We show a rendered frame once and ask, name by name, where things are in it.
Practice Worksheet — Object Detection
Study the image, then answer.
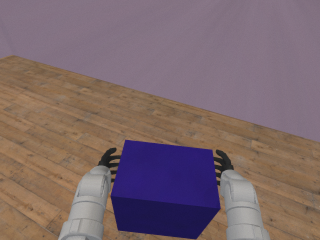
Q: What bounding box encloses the right robot hand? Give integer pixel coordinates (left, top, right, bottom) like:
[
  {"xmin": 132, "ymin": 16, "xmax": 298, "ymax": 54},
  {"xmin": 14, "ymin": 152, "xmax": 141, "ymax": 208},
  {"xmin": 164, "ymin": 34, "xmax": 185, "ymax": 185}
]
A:
[{"xmin": 213, "ymin": 149, "xmax": 234, "ymax": 186}]

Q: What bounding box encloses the robot right forearm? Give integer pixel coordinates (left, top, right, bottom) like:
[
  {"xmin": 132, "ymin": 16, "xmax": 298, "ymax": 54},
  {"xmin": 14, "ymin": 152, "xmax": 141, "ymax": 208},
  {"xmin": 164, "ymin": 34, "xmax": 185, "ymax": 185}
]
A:
[{"xmin": 220, "ymin": 169, "xmax": 271, "ymax": 240}]

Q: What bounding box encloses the left robot hand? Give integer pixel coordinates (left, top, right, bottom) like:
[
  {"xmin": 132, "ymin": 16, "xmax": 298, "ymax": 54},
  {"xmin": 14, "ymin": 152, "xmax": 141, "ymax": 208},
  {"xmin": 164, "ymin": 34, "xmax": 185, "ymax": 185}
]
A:
[{"xmin": 97, "ymin": 147, "xmax": 121, "ymax": 183}]

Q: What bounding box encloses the carton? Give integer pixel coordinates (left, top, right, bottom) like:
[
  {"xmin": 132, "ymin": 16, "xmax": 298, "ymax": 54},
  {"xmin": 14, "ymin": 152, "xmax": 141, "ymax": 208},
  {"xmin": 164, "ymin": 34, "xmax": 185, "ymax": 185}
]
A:
[{"xmin": 110, "ymin": 140, "xmax": 221, "ymax": 240}]

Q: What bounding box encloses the robot left forearm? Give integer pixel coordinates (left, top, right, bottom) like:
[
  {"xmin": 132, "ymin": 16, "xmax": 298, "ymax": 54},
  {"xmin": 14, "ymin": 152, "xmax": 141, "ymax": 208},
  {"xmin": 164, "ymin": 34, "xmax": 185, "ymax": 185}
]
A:
[{"xmin": 58, "ymin": 165, "xmax": 112, "ymax": 240}]

